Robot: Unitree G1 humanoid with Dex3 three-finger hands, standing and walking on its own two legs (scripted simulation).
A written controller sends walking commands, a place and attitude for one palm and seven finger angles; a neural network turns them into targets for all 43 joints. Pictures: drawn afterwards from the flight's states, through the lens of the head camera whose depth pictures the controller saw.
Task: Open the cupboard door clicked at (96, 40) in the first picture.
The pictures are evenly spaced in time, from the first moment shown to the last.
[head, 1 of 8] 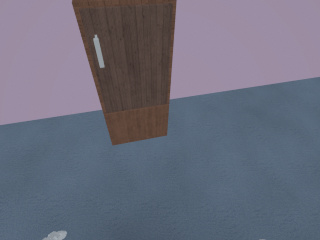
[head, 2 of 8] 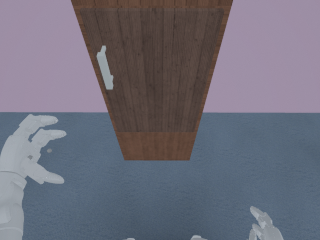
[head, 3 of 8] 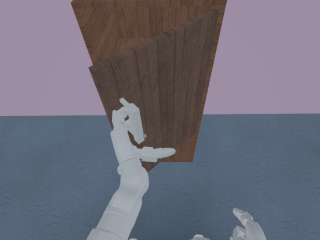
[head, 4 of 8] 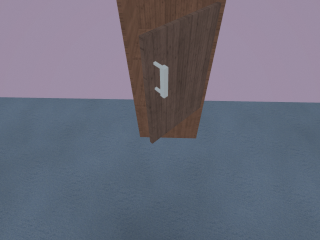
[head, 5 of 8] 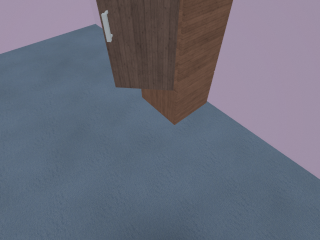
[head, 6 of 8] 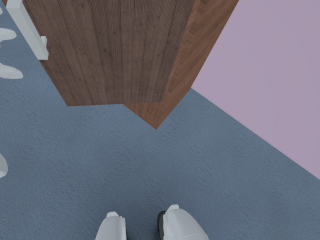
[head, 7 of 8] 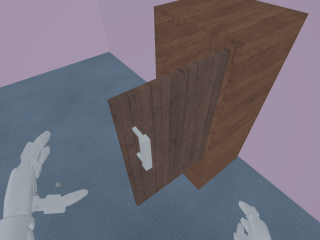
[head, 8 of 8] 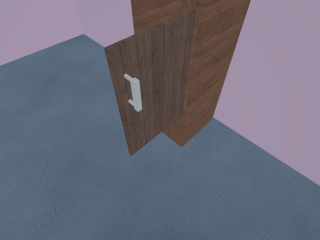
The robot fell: no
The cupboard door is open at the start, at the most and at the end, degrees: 0 90 89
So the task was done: yes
